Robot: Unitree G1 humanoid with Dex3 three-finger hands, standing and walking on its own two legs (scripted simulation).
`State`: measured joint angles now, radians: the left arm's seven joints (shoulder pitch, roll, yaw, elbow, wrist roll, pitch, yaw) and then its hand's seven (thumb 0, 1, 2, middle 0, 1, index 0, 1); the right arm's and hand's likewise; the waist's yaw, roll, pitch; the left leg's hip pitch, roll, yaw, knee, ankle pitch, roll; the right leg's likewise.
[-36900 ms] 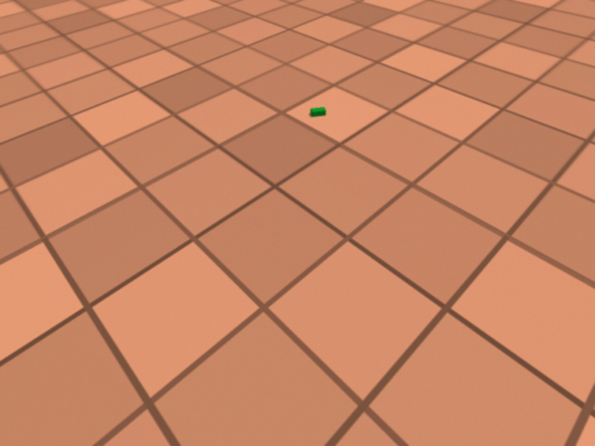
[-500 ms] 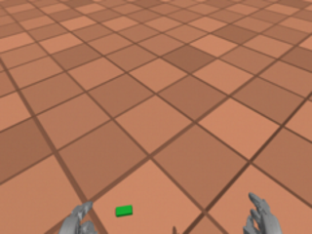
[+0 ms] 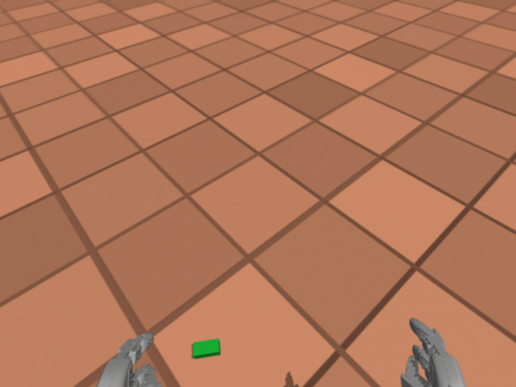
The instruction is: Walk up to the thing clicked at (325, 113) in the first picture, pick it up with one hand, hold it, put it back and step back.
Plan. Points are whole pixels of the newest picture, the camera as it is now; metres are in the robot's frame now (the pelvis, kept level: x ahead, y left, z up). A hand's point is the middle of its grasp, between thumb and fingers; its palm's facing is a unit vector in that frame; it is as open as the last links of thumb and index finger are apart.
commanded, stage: home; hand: left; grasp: from above
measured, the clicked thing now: (206, 348) +0.41 +0.22 -0.70
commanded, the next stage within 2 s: stand in 0.56 s
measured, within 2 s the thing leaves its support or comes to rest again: neither
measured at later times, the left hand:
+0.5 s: hand out of the picture +0.16 +0.17 -0.05, palm faces +0.05 -0.98 -0.19, open 7.4 cm
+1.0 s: hand out of the picture +0.09 +0.23 -0.10, palm faces +0.03 -0.94 -0.33, open 7.4 cm
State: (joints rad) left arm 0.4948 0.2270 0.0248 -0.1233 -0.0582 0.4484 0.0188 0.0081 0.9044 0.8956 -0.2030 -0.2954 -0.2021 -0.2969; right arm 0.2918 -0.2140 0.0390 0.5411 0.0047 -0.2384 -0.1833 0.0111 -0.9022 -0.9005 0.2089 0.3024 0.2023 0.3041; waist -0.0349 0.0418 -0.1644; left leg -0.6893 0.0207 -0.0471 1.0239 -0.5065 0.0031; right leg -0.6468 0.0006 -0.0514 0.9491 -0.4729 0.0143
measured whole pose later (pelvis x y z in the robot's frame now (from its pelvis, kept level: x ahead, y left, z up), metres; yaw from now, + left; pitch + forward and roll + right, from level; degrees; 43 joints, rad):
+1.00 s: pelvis -0.01 +0.00 +0.04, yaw -1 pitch -1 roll +0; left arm 0.23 0.29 0.04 0.77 0.04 0.05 0.04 0.01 0.90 0.90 -0.20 -0.30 -0.20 -0.30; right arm 0.19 -0.28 -0.05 0.90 -0.06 -0.02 -0.02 0.01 -0.90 -0.90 0.21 0.30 0.20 0.30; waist 0.02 -0.02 0.03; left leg -0.34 -0.01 0.00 0.72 -0.36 0.01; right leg -0.34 -0.03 -0.01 0.72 -0.36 0.02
